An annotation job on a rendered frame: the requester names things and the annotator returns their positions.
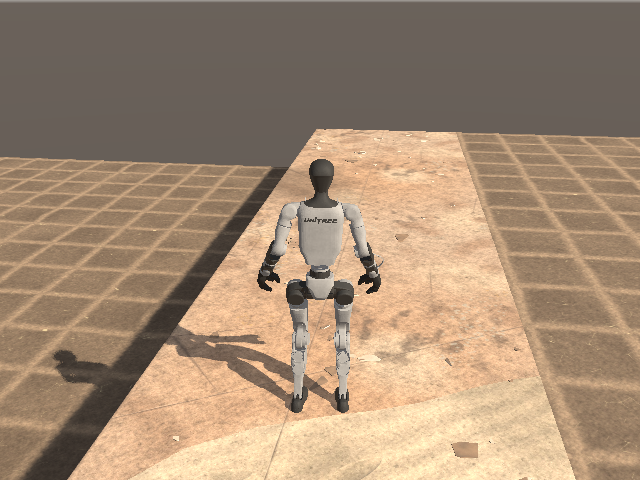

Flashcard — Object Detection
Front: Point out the robot right hand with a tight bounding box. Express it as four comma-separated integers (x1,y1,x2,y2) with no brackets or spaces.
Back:
358,274,381,294

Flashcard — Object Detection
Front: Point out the left robot forearm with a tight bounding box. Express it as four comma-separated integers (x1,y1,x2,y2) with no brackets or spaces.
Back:
260,240,280,276

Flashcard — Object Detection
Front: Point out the robot left hand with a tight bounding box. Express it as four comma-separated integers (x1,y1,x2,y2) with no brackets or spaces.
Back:
257,270,280,292

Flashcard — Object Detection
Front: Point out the left robot upper arm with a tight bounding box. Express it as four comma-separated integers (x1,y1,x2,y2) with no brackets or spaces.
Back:
270,202,300,257

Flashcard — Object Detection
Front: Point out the right robot foot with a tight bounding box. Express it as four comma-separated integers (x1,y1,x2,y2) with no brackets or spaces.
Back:
335,387,349,413

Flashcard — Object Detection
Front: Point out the right robot upper arm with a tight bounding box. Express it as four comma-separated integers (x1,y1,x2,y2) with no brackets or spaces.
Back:
342,203,370,258

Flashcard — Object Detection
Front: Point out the robot left shin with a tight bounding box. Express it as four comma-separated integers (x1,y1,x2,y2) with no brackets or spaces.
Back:
291,331,307,399

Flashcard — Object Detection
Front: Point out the right robot forearm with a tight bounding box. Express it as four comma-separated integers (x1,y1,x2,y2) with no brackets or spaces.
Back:
360,242,379,278

